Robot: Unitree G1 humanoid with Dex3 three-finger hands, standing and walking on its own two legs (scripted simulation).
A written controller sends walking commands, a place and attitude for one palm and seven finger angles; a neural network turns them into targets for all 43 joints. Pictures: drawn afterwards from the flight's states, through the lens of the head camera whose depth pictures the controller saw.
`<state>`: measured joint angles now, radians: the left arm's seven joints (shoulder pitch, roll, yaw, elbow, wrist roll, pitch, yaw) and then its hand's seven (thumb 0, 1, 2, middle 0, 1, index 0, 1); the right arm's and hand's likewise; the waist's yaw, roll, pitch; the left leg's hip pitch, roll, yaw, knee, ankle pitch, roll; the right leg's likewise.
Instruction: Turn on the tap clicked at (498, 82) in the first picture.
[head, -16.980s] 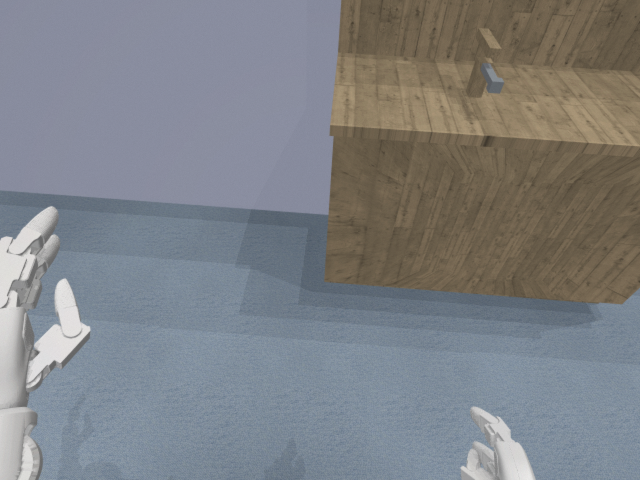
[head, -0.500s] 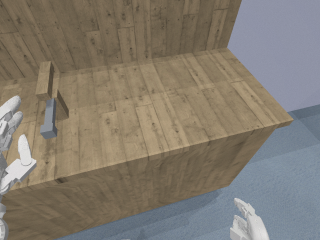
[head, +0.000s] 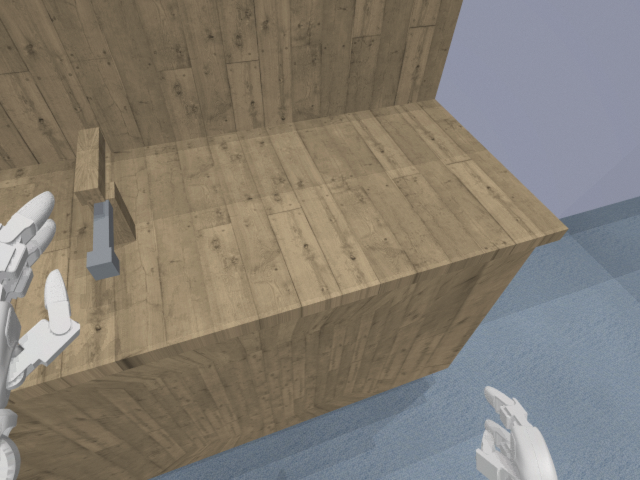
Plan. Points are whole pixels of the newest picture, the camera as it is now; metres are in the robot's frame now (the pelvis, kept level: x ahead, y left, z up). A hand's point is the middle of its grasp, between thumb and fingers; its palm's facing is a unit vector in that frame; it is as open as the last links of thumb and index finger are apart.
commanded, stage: come to a stop and stand still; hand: left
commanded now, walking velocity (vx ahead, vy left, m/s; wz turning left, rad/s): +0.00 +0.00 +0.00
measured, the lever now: (103, 263) +0.34 +0.29 +0.08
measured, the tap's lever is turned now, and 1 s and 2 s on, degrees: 0 0 0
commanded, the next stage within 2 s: look again from close up in 0.94 s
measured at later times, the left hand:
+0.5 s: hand out of the picture +0.20 +0.30 +0.17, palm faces +0.45 -0.83 -0.34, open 7.4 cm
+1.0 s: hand (14, 309) +0.22 +0.29 +0.17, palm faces +0.40 -0.84 -0.36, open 7.4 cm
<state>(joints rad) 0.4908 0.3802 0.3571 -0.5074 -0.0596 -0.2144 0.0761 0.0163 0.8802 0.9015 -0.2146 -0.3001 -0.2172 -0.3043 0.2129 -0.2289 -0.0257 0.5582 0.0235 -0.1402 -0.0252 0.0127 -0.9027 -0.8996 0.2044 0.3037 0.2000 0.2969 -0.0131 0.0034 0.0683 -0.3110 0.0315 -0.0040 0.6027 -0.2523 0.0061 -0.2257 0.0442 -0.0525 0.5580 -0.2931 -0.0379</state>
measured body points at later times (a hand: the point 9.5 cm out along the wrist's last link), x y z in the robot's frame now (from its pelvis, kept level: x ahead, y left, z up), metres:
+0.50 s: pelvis -0.01 +0.04 +0.01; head -0.01 +0.07 +0.46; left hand +0.17 +0.34 +0.19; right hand +0.16 -0.16 -0.06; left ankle +0.05 +0.12 -0.73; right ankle +0.01 -0.10 -0.73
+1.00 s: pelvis +0.01 +0.03 +0.01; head +0.02 +0.05 +0.46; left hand +0.20 +0.33 +0.19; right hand +0.20 -0.19 -0.06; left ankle +0.05 +0.12 -0.73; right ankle +0.01 -0.10 -0.73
